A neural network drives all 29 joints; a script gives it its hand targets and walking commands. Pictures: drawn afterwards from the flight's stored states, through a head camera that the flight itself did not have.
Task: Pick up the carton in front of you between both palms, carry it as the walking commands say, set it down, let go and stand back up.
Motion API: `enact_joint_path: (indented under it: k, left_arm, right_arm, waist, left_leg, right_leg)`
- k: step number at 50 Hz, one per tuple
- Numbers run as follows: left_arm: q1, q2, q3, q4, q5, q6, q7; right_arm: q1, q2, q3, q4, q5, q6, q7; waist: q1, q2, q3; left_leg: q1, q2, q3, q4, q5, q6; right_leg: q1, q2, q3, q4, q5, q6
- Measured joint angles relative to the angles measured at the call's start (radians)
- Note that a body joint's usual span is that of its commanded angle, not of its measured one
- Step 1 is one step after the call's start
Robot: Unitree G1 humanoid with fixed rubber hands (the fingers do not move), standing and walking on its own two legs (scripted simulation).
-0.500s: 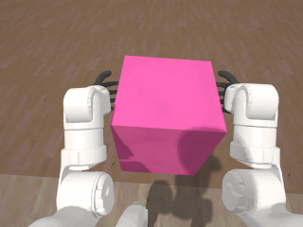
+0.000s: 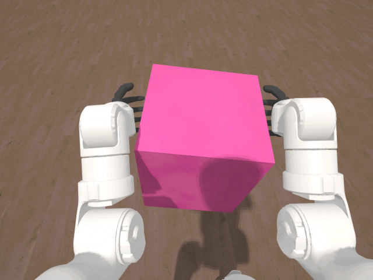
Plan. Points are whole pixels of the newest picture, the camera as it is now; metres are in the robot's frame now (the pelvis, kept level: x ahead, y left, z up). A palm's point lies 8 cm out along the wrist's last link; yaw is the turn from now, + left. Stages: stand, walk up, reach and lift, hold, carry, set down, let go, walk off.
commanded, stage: carry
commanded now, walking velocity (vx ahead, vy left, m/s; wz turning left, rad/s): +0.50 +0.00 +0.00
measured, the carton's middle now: (196, 145) +0.39 -0.01 +0.09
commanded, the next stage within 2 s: none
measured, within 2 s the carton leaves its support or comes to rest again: neither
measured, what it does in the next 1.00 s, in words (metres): climbs: left foot, then right foot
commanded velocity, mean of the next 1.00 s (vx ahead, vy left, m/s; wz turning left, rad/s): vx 0.50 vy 0.00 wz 0.00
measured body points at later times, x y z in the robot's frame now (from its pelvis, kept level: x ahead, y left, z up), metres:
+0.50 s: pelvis +0.33 +0.04 +0.04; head +0.35 +0.05 +0.48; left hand +0.73 +0.19 +0.19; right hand +0.72 -0.11 +0.19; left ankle +0.40 +0.10 -0.69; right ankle +0.21 -0.08 -0.60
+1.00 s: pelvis +0.66 +0.01 +0.05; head +0.68 +0.01 +0.50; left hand +0.96 +0.17 +0.12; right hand +0.98 -0.13 +0.11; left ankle +0.53 +0.11 -0.60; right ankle +0.71 -0.06 -0.69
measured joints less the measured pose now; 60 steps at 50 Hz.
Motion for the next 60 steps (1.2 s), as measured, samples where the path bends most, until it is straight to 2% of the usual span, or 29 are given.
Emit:
enact_joint_path:
  k: [2,3,4,5,8,12,17,19,20,21,23,24,26,30,33,37,41,43,44,45,47,49,51,55,60]
  left_arm:
    - [0.002,-0.015,-0.022,0.034,0.011,-0.013,0.009]
    - [0.015,-0.017,-0.029,0.038,0.007,-0.01,0.011]
    - [0.032,-0.017,-0.035,0.036,-0.004,-0.005,0.019]
    - [0.048,-0.015,-0.039,0.03,-0.017,0.002,0.024]
    - [0.066,-0.005,-0.037,0.002,-0.062,0.022,0.05]
    - [0.024,-0.003,-0.019,-0.022,-0.084,0.024,0.073]
    - [-0.028,-0.005,-0.004,0.021,-0.073,0.004,0.07]
    - [-0.033,0.004,-0.002,0.054,-0.06,0.004,0.052]
    - [-0.035,0.016,-0.007,0.073,-0.052,0.0,0.039]
    - [-0.032,0.025,-0.006,0.09,-0.047,-0.007,0.028]
    - [-0.014,0.034,-0.002,0.118,-0.038,-0.019,0.013]
    - [0.001,0.031,-0.001,0.127,-0.033,-0.018,0.01]
    - [0.036,0.018,-0.005,0.131,-0.023,-0.011,0.009]
    - [0.098,-0.008,-0.017,0.083,-0.009,-0.014,0.009]
    - [0.132,-0.022,-0.018,0.026,-0.002,-0.03,0.009]
    - [0.19,-0.046,-0.02,-0.038,0.006,-0.064,0.009]
    - [0.282,-0.076,-0.036,-0.11,0.008,-0.091,0.008]
    - [0.335,-0.096,-0.05,-0.14,0.013,-0.106,0.004]
    - [0.367,-0.111,-0.058,-0.152,0.017,-0.123,0.002]
    - [0.395,-0.126,-0.068,-0.161,0.026,-0.142,0.0]
    - [0.452,-0.152,-0.088,-0.179,0.041,-0.163,0.0]
    - [0.528,-0.173,-0.1,-0.224,0.046,-0.165,0.0]
    - [0.592,-0.153,-0.133,-0.271,0.028,-0.153,0.0]
    - [0.663,-0.13,-0.159,-0.351,-0.006,-0.147,-0.013]
    - [0.688,-0.124,-0.192,-0.407,-0.018,-0.137,-0.013]
  right_arm:
    - [0.01,-0.01,-0.015,0.026,-0.012,-0.003,0.014]
    - [0.011,-0.007,-0.024,0.038,-0.018,0.002,0.016]
    - [0.012,-0.002,-0.029,0.046,-0.026,0.009,0.017]
    - [0.015,0.005,-0.032,0.049,-0.035,0.018,0.016]
    - [0.017,0.018,-0.031,0.031,-0.05,0.037,0.016]
    - [-0.005,0.021,-0.05,-0.018,-0.055,0.043,0.016]
    - [-0.032,0.016,-0.078,-0.009,-0.058,0.035,0.013]
    - [-0.047,0.016,-0.076,0.037,-0.062,0.025,0.012]
    - [-0.052,0.02,-0.07,0.06,-0.066,0.015,0.01]
    - [-0.054,0.026,-0.062,0.082,-0.07,0.0,0.008]
    - [-0.039,0.041,-0.05,0.116,-0.076,-0.023,0.003]
    - [-0.022,0.046,-0.047,0.128,-0.076,-0.026,0.002]
    - [0.023,0.053,-0.043,0.13,-0.062,-0.025,-0.006]
    - [0.091,0.061,-0.03,0.085,-0.033,-0.032,-0.02]
    - [0.124,0.069,-0.02,0.042,-0.025,-0.058,-0.02]
    - [0.178,0.1,-0.031,-0.012,-0.036,-0.095,-0.016]
    - [0.264,0.14,-0.033,-0.089,-0.078,-0.116,0.011]
    - [0.323,0.155,-0.026,-0.135,-0.096,-0.119,0.025]
    - [0.352,0.153,-0.017,-0.154,-0.099,-0.125,0.032]
    - [0.377,0.148,-0.011,-0.168,-0.099,-0.133,0.038]
    - [0.435,0.147,-0.003,-0.194,-0.096,-0.143,0.049]
    - [0.499,0.162,0.01,-0.228,-0.094,-0.143,0.05]
    - [0.558,0.186,0.032,-0.27,-0.096,-0.143,0.041]
    - [0.662,0.21,0.093,-0.381,-0.095,-0.146,0.019]
    - [0.704,0.196,0.121,-0.466,-0.085,-0.127,0.013]
  waist:
    - [0.052,-0.025,0.001]
    - [0.073,-0.032,0.005]
    - [0.09,-0.038,0.008]
    - [0.103,-0.043,0.01]
    - [0.128,-0.054,0.021]
    - [0.141,-0.058,0.027]
    - [0.115,-0.054,-0.011]
    - [0.09,-0.045,-0.036]
    - [0.068,-0.055,-0.044]
    - [0.054,-0.061,-0.048]
    - [0.024,-0.074,-0.04]
    - [0.014,-0.071,-0.035]
    - [-0.005,-0.065,-0.024]
    - [-0.03,-0.06,0.015]
    - [-0.033,-0.065,0.032]
    - [-0.011,-0.071,0.024]
    - [0.023,-0.071,-0.004]
    - [0.03,-0.071,-0.024]
    - [0.039,-0.051,-0.035]
    - [0.046,-0.028,-0.035]
    - [0.051,-0.027,-0.035]
    - [0.049,-0.04,-0.033]
    - [0.046,-0.051,-0.028]
    - [0.052,-0.056,-0.034]
    - [0.046,-0.05,-0.077]
  left_leg:
    - [-0.118,-0.037,-0.076,0.321,0.03,-0.004]
    - [-0.179,-0.058,-0.097,0.452,0.053,-0.001]
    - [-0.234,-0.073,-0.104,0.536,0.083,0.005]
    - [-0.284,-0.08,-0.102,0.577,0.112,0.012]
    - [-0.406,-0.077,-0.083,0.542,0.165,0.023]
    - [-0.494,-0.059,-0.059,0.286,0.228,0.019]
    - [-0.422,-0.066,-0.008,-0.109,0.44,0.031]
    - [-0.324,-0.079,0.032,-0.245,0.512,0.045]
    - [-0.31,-0.086,0.047,-0.232,0.55,0.057]
    - [-0.301,-0.09,0.048,-0.19,0.466,0.041]
    - [-0.292,-0.099,0.058,-0.134,0.374,0.061]
    - [-0.273,-0.098,0.059,-0.141,0.368,0.08]
    - [-0.221,-0.096,0.057,-0.187,0.373,0.093]
    - [-0.114,-0.095,0.048,-0.285,0.356,0.085]
    - [-0.042,-0.098,0.045,-0.342,0.335,0.079]
    - [0.062,-0.103,0.044,-0.402,0.287,0.06]
    - [0.179,-0.097,0.042,-0.419,0.2,0.029]
    - [0.203,-0.092,0.029,-0.325,0.131,0.011]
    - [0.179,-0.073,0.022,-0.219,0.1,0.002]
    - [0.125,-0.06,-0.002,-0.065,0.116,-0.008]
    - [-0.019,-0.08,-0.049,0.246,0.111,-0.014]
    - [-0.138,-0.085,-0.051,0.379,0.148,-0.012]
    - [-0.222,-0.067,-0.037,0.34,0.191,-0.017]
    - [-0.325,-0.024,-0.016,0.109,0.248,-0.035]
    - [-0.352,-0.002,0.024,-0.152,0.438,-0.032]
  right_leg:
    - [0.042,0.002,0.003,0.007,-0.016,-0.016]
    - [0.068,0.0,0.005,-0.013,0.043,-0.024]
    - [0.097,-0.005,0.007,-0.038,0.109,-0.026]
    - [0.13,-0.009,0.01,-0.065,0.121,-0.023]
    - [0.226,-0.019,0.02,-0.14,0.067,-0.006]
    - [0.326,-0.029,0.025,-0.211,0.022,0.01]
    - [0.452,-0.039,0.028,-0.232,-0.079,0.056]
    - [0.479,-0.047,0.036,-0.153,-0.145,0.073]
    - [0.464,-0.063,0.044,-0.061,-0.173,0.078]
    - [0.421,-0.06,0.082,0.073,-0.186,0.081]
    - [0.3,-0.035,0.15,0.34,-0.192,0.074]
    - [0.243,-0.022,0.159,0.423,-0.17,0.068]
    - [0.148,-0.017,0.15,0.469,-0.107,0.062]
    - [0.004,-0.039,0.133,0.371,-0.021,0.068]
    - [-0.067,-0.059,0.126,0.244,0.044,0.076]
    - [-0.074,-0.069,0.099,0.012,0.187,0.078]
    - [0.033,-0.041,0.03,-0.25,0.339,0.061]
    - [0.139,-0.025,-0.016,-0.364,0.379,0.041]
    - [0.163,-0.013,-0.031,-0.354,0.318,0.001]
    - [0.165,-0.004,-0.042,-0.312,0.269,-0.021]
    - [0.184,-0.013,-0.049,-0.273,0.212,-0.028]
    - [0.234,-0.022,-0.049,-0.298,0.191,-0.014]
    - [0.296,-0.027,-0.044,-0.344,0.176,-0.008]
    - [0.41,-0.028,-0.031,-0.421,0.144,0.006]
    - [0.547,-0.032,-0.022,-0.462,0.064,0.043]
